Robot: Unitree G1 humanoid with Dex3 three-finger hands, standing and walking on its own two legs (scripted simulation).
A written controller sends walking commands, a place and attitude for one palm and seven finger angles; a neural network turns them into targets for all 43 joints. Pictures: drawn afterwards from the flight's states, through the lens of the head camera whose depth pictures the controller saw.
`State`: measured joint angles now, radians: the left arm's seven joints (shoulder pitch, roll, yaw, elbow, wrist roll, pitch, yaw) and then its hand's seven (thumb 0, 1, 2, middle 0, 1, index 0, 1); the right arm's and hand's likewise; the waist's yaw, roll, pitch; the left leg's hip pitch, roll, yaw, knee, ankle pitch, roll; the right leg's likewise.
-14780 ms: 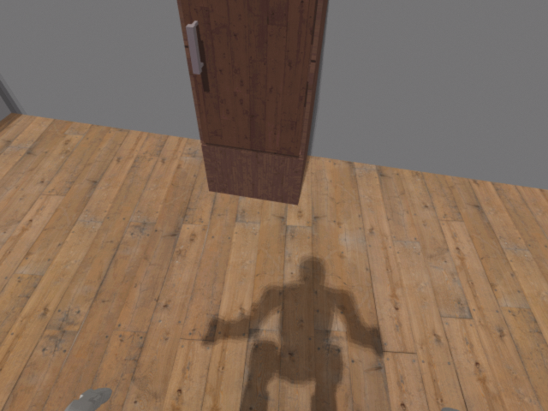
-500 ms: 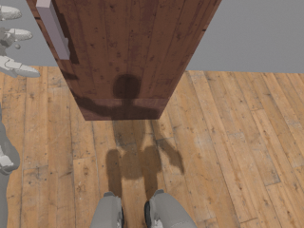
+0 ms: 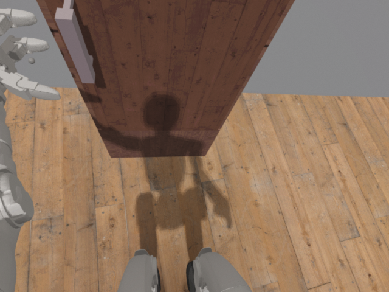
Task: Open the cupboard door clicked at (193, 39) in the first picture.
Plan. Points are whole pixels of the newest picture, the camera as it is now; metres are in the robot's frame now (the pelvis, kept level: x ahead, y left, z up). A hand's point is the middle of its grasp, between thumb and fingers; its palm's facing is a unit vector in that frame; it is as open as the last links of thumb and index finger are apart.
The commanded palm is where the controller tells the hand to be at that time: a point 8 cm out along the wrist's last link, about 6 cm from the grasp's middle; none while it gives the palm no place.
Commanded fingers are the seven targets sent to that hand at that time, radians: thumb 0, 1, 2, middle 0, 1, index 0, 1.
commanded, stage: move the hooked fingers beside the handle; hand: left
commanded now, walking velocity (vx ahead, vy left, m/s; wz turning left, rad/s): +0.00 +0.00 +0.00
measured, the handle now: (79, 42) +0.58 +0.18 +0.07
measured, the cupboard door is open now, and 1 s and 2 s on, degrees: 0 0 0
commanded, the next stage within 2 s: slide the fingers in behind the handle in 0.36 s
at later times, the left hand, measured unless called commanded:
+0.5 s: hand (39, 67) +0.52 +0.24 +0.07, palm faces +0.00 -1.00 -0.02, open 14.0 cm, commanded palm +0.51 +0.26 +0.06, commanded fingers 0.00 -0.50 0.30 -0.30 -1.20 -0.30 -1.20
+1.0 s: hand (60, 64) +0.53 +0.21 +0.07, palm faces -0.02 -1.00 -0.01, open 14.0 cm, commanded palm +0.51 +0.24 +0.06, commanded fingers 0.00 -0.50 0.30 -0.30 -1.20 -0.30 -1.20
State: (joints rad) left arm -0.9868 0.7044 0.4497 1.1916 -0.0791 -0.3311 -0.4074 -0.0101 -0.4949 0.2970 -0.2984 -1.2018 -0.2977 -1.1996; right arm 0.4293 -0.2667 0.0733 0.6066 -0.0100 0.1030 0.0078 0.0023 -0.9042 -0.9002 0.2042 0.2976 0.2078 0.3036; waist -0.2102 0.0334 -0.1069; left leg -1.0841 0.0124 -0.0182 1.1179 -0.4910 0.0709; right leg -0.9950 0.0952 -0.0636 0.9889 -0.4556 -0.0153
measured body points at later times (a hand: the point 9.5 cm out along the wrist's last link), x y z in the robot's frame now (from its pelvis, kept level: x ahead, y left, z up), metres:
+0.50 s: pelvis -0.01 -0.01 -0.01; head +0.15 +0.03 +0.41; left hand +0.51 +0.29 +0.07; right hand -0.02 -0.28 -0.10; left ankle +0.01 +0.06 -0.66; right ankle +0.00 -0.12 -0.66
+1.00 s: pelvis -0.01 -0.01 -0.01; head +0.15 +0.03 +0.41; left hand +0.52 +0.26 +0.07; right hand -0.02 -0.27 -0.10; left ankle +0.01 +0.06 -0.66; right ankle +0.00 -0.12 -0.66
